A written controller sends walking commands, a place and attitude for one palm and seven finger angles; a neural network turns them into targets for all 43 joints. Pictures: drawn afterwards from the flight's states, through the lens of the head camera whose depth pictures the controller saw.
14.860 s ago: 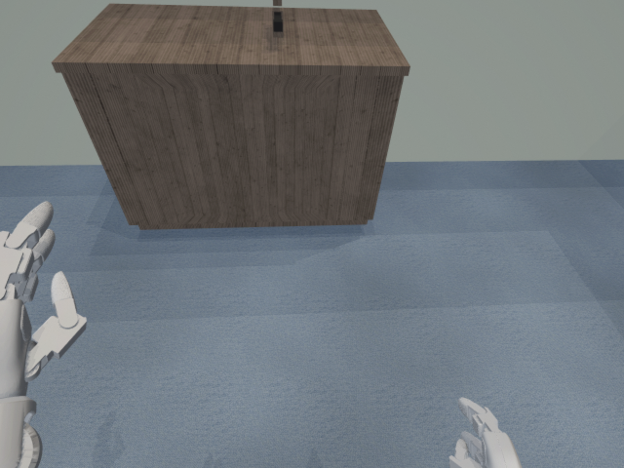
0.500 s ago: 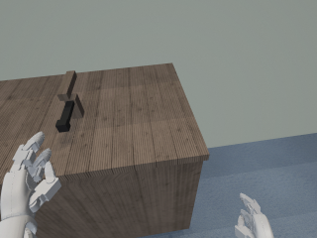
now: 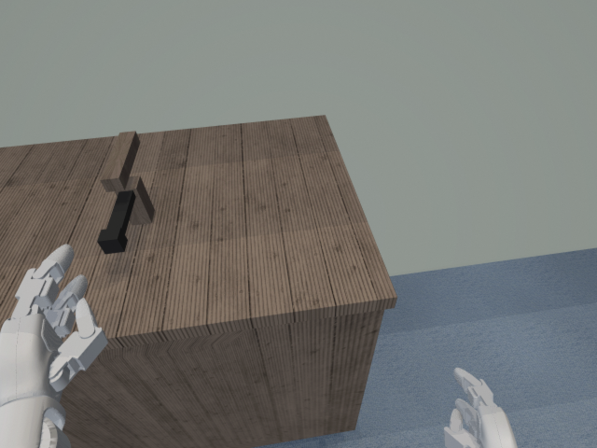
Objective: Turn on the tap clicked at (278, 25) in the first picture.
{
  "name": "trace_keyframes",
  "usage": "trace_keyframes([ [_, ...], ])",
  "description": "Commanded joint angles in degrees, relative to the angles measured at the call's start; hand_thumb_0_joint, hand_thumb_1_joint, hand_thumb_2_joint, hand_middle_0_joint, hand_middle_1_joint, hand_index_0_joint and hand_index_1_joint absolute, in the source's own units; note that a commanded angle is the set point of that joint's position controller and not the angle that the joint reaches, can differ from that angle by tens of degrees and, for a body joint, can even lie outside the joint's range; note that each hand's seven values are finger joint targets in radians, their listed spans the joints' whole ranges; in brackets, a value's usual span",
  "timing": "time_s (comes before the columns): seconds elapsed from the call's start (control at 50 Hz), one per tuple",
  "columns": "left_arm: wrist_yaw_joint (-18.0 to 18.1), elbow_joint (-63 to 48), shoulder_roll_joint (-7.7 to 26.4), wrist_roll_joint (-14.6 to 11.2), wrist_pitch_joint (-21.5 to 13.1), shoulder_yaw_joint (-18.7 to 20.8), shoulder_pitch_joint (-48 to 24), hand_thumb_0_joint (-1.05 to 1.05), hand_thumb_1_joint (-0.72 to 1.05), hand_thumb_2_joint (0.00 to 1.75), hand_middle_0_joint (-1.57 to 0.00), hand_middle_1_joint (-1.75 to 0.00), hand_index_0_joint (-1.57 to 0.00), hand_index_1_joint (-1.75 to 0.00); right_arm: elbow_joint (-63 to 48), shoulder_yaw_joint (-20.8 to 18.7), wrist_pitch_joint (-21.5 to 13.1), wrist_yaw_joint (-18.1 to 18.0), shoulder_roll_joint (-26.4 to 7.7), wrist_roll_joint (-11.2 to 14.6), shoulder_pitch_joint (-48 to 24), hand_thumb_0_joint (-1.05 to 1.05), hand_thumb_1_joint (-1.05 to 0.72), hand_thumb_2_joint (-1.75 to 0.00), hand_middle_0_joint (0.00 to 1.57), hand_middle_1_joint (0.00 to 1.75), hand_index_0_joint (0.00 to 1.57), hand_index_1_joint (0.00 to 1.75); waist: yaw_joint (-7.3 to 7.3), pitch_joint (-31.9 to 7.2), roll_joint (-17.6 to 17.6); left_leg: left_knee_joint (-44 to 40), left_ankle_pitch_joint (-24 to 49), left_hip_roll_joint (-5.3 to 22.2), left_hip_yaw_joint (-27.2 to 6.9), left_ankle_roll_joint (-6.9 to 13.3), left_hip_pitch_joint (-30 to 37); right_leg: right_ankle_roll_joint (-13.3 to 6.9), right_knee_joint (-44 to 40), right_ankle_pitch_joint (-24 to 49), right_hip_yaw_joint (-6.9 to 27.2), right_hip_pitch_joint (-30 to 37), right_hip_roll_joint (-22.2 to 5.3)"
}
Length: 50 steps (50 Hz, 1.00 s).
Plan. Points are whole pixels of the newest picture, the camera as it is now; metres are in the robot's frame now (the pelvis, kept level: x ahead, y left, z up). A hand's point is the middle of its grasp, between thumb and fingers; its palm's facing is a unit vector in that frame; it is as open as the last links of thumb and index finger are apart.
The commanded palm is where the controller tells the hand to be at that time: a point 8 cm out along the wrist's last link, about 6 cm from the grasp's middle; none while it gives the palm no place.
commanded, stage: reach beside the lever's end, fingers flat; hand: left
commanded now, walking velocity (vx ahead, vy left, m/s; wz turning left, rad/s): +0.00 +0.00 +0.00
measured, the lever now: (113, 240) +0.35 +0.33 +0.09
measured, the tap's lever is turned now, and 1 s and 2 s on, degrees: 0 0 0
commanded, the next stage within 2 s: push the lever round in 1.94 s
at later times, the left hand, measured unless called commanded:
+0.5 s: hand (97, 305) +0.23 +0.27 +0.12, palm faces +0.47 -0.87 -0.12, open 7.5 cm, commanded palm +0.20 +0.31 +0.13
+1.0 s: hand (96, 282) +0.27 +0.30 +0.11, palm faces +0.50 -0.86 -0.12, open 7.7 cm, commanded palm +0.23 +0.35 +0.11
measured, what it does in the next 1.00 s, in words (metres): stands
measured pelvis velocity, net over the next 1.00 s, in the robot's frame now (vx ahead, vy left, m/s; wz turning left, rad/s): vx -0.01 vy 0.02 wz -0.02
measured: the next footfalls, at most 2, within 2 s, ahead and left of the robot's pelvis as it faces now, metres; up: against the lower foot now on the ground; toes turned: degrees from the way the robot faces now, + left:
none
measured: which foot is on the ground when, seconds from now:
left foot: down 0.00-1.00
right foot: down 0.00-1.00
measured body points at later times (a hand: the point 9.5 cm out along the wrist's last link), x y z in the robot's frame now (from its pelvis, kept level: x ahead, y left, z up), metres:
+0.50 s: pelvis -0.01 +0.02 +0.00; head -0.01 +0.01 +0.45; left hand +0.20 +0.32 +0.13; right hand +0.17 -0.21 -0.08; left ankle +0.00 +0.14 -0.72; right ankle -0.01 -0.07 -0.72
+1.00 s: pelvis -0.01 +0.02 +0.01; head +0.00 +0.01 +0.46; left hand +0.24 +0.35 +0.11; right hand +0.16 -0.22 -0.09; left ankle +0.00 +0.14 -0.72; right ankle -0.01 -0.07 -0.72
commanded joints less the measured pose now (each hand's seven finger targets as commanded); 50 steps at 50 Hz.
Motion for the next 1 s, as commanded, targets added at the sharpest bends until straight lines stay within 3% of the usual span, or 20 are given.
trace_keyframes([
  [0.0, 0.0, -10.6, 8.9, 0.1, -5.2, 5.2, -8.2, 0.00, 0.90, 0.90, -0.20, -0.30, -0.20, -0.30, -9.2, -2.2, -3.4, -0.6, -6.3, 0.2, -6.9, 0.00, -0.90, -0.90, 0.20, 0.30, 0.20, 0.30, -0.84, -4.0, -2.3, -3.6, 12.7, -0.5, 1.9, 3.2, 1.9, 3.3, -8.4, 15.4, 3.6, 1.1, -2.8],
  [0.08, 0.3, -8.4, 8.6, 0.6, -4.6, 4.4, -11.7, 0.00, 0.90, 0.90, -0.20, -0.30, -0.20, -0.30, -9.0, -1.9, -3.1, -0.8, -6.3, 0.3, -7.8, 0.00, -0.90, -0.90, 0.20, 0.30, 0.20, 0.30, -1.03, -3.2, -1.0, -4.9, 10.5, -0.5, 1.5, 3.0, 1.9, 3.0, -9.0, 11.5, 3.5, 0.5, -2.6],
  [0.12, 1.0, -6.5, 10.7, 0.9, -4.1, 6.8, -12.8, 0.00, 0.90, 0.90, -0.20, -0.30, -0.20, -0.30, -8.3, -2.0, -2.6, -1.1, -6.2, 0.3, -8.5, 0.00, -0.90, -0.90, 0.20, 0.30, 0.20, 0.30, -0.67, -3.6, -1.1, -5.1, 10.3, -0.5, 1.6, 3.0, 2.1, 2.9, -9.4, 10.9, 3.6, 0.9, -2.4],
  [0.2, 1.1, -6.3, 8.9, 1.0, -3.9, 4.9, -14.4, 0.00, 0.90, 0.90, -0.20, -0.29, -0.20, -0.29, -9.1, -2.0, -2.2, -0.8, -6.3, 0.0, -8.3, 0.00, -0.90, -0.90, 0.20, 0.30, 0.20, 0.30, -0.79, -5.6, -1.3, -5.6, 12.0, -0.4, 1.6, 2.7, 2.9, 2.8, -8.7, 12.5, 3.1, 1.7, -2.3],
  [0.22, 1.7, -5.2, 10.7, 1.5, -4.0, 7.0, -14.2, 0.00, 0.90, 0.90, -0.20, -0.29, -0.20, -0.29, -8.4, -1.9, -1.9, -0.8, -6.2, 0.2, -8.4, 0.00, -0.90, -0.90, 0.20, 0.30, 0.20, 0.30, -0.41, -4.8, -0.7, -6.0, 11.7, -0.3, 1.4, 2.5, 2.7, 2.6, -8.8, 11.7, 2.9, 1.7, -2.1],
  [0.24, 1.7, -5.9, 8.2, 1.4, -4.2, 4.2, -16.3, 0.00, 0.90, 0.90, -0.19, -0.29, -0.19, -0.29, -8.9, -1.8, -1.8, -0.7, -6.1, 0.1, -8.5, 0.00, -0.90, -0.90, 0.20, 0.30, 0.20, 0.30, -1.14, -5.1, -1.0, -6.2, 11.8, -0.3, 1.4, 2.5, 3.2, 2.6, -8.5, 11.8, 2.7, 1.4, -2.1],
  [0.42, 2.8, -0.1, 11.9, 2.4, -4.7, 7.4, -22.5, 0.00, 0.90, 0.90, -0.19, -0.26, -0.19, -0.26, -7.6, -1.9, -0.3, -0.9, -6.4, 0.0, -9.6, 0.00, -0.90, -0.90, 0.20, 0.30, 0.20, 0.30, -1.34, -3.9, -0.6, -7.4, 9.7, -0.1, 1.2, 2.3, 2.9, 2.3, -9.5, 8.6, 2.9, 0.7, -1.6],
  [0.44, 2.6, -0.8, 9.7, 2.5, -5.1, 5.1, -23.7, 0.00, 0.90, 0.90, -0.19, -0.26, -0.19, -0.26, -8.1, -1.9, -0.2, -0.8, -6.3, -0.1, -9.5, 0.00, -0.90, -0.90, 0.20, 0.30, 0.20, 0.30, -1.77, -5.0, 0.5, -7.5, 9.7, -0.1, 1.3, 2.2, 3.6, 2.3, -9.2, 8.4, 2.9, 0.7, -1.7],
  [0.5, 2.4, 1.3, 10.1, 2.4, -5.6, 4.9, -26.0, 0.00, 0.90, 0.90, -0.18, -0.25, -0.18, -0.25, -7.6, -1.9, -0.2, -0.8, -6.6, -0.2, -9.4, 0.00, -0.90, -0.90, 0.20, 0.30, 0.20, 0.30, -2.09, -5.6, 0.4, -7.3, 10.4, -0.1, 1.2, 2.2, 4.0, 2.2, -9.1, 9.4, 2.9, 0.6, -1.5],
  [0.52, 2.5, 3.4, 11.9, 2.6, -5.6, 7.2, -25.2, 0.00, 0.90, 0.90, -0.18, -0.25, -0.18, -0.25, -7.1, -2.0, 0.0, -0.9, -6.7, -0.2, -9.3, 0.00, -0.90, -0.90, 0.20, 0.30, 0.20, 0.30, -1.60, -5.0, -0.3, -7.6, 9.8, 0.0, 0.9, 2.1, 3.2, 2.1, -9.3, 8.8, 2.9, 0.9, -1.4],
  [0.58, 1.6, 6.6, 11.5, 2.1, -5.4, 6.6, -28.5, 0.00, 0.90, 0.90, -0.18, -0.24, -0.18, -0.24, -7.1, -2.1, 0.5, -1.1, -7.1, -0.2, -9.3, 0.00, -0.90, -0.90, 0.20, 0.30, 0.20, 0.30, -2.30, -5.6, -2.3, -7.4, 10.3, -0.2, 1.4, 2.4, 3.0, 2.4, -9.6, 9.9, 3.1, 1.2, -1.5],
  [0.62, 1.7, 8.0, 14.0, 2.5, -5.4, 9.0, -29.5, 0.00, 0.90, 0.90, -0.18, -0.24, -0.18, -0.24, -6.5, -2.1, 1.0, -1.2, -6.9, 0.1, -9.5, 0.00, -0.90, -0.90, 0.20, 0.30, 0.20, 0.30, -1.57, -5.8, 0.3, -7.9, 10.8, -0.1, 1.3, 2.1, 3.4, 2.0, -9.5, 10.1, 3.1, 1.8, -1.4],
  [0.64, 1.5, 7.1, 11.7, 2.5, -5.9, 6.5, -31.3, 0.00, 0.90, 0.90, -0.18, -0.24, -0.18, -0.24, -7.1, -2.1, 0.9, -1.0, -6.8, -0.1, -9.3, 0.00, -0.90, -0.90, 0.20, 0.30, 0.20, 0.30, -2.23, -6.7, 0.4, -7.8, 11.4, -0.1, 1.4, 2.0, 4.1, 2.1, -9.2, 10.7, 2.9, 1.6, -1.5],
  [0.7, 1.5, 7.1, 12.2, 2.8, -6.9, 7.3, -29.2, 0.00, 0.90, 0.90, -0.18, -0.23, -0.18, -0.23, -7.1, -2.5, 0.9, -0.6, -6.9, -0.4, -8.4, 0.00, -0.90, -0.90, 0.20, 0.30, 0.20, 0.30, -1.52, -9.8, 2.1, -7.1, 16.4, 0.1, 1.6, 1.5, 5.6, 1.8, -7.9, 15.6, 2.7, 3.1, -1.3],
  [0.76, 1.3, 9.4, 12.0, 2.7, -7.8, 7.7, -29.1, 0.00, 0.90, 0.90, -0.17, -0.22, -0.17, -0.22, -6.8, -2.8, 1.2, -0.2, -7.0, -0.4, -7.9, 0.00, -0.90, -0.90, 0.20, 0.30, 0.20, 0.30, -1.70, -9.3, 0.0, -6.9, 17.6, 0.3, 1.5, 1.4, 5.2, 1.9, -7.7, 17.0, 2.4, 3.0, -1.1],
  [0.82, 0.9, 13.6, 14.7, 2.3, -7.7, 11.0, -29.6, 0.00, 0.90, 0.90, -0.17, -0.21, -0.17, -0.21, -6.1, -2.9, 2.0, -0.6, -7.3, 0.0, -8.2, 0.00, -0.90, -0.90, 0.20, 0.30, 0.20, 0.30, -1.60, -6.6, -1.9, -7.2, 16.0, 0.2, 1.8, 1.8, 3.3, 2.0, -8.4, 16.6, 2.7, 2.8, -1.1],
  [0.84, 0.6, 13.6, 13.4, 2.2, -7.9, 9.3, -32.7, 0.00, 0.90, 0.90, -0.17, -0.21, -0.17, -0.21, -6.4, -2.8, 2.1, -0.6, -7.3, 0.0, -8.1, 0.00, -0.90, -0.90, 0.20, 0.30, 0.20, 0.30, -2.37, -7.1, -2.7, -7.2, 14.6, 0.0, 1.9, 2.0, 3.2, 2.3, -8.5, 15.3, 2.7, 2.3, -1.2],
  [0.9, 0.2, 15.5, 15.4, 2.6, -8.4, 10.0, -37.1, 0.00, 0.90, 0.90, -0.17, -0.20, -0.17, -0.20, -6.0, -2.8, 2.2, -1.0, -7.5, 0.1, -8.3, 0.00, -0.90, -0.90, 0.20, 0.30, 0.20, 0.30, -2.71, -6.0, -0.4, -7.4, 12.3, 0.0, 1.8, 2.2, 3.0, 2.1, -9.0, 12.4, 3.1, 1.1, -1.2],
  [0.94, 0.4, 14.4, 15.3, 3.4, -9.8, 9.8, -38.6, 0.00, 0.90, 0.90, -0.17, -0.20, -0.17, -0.20, -5.9, -3.0, 1.9, -1.0, -7.4, -0.2, -8.0, 0.00, -0.90, -0.90, 0.20, 0.30, 0.20, 0.30, -2.69, -8.5, 2.4, -7.1, 13.3, -0.2, 1.8, 2.2, 4.6, 1.9, -8.5, 13.0, 3.3, 1.3, -1.2],
  [0.98, -0.1, 16.7, 17.2, 3.1, -11.0, 11.5, -38.5, 0.00, 0.90, 0.90, -0.16, -0.19, -0.16, -0.19, -5.2, -3.2, 1.8, -0.9, -7.7, -0.4, -7.3, 0.00, -0.90, -0.90, 0.20, 0.30, 0.20, 0.30, -2.59, -10.1, 1.1, -6.4, 14.8, -0.2, 2.0, 2.3, 4.4, 2.0, -8.1, 15.5, 3.4, 2.3, -1.1],
])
